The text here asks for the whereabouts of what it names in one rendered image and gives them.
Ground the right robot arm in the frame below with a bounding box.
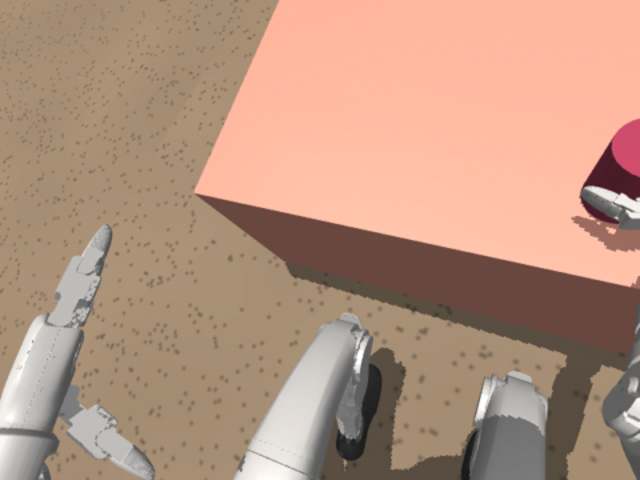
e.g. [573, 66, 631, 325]
[602, 300, 640, 480]

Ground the right robot foot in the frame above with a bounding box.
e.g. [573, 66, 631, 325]
[461, 431, 477, 480]

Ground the left robot foot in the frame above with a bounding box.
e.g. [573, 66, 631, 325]
[336, 364, 382, 461]

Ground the can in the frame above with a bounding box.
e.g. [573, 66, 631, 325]
[581, 119, 640, 224]

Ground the left robot arm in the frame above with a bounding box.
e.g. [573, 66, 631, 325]
[0, 428, 59, 480]

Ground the left robot hand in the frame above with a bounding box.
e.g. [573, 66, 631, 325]
[0, 224, 155, 480]

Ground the right robot hand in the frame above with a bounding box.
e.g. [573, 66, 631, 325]
[580, 186, 640, 230]

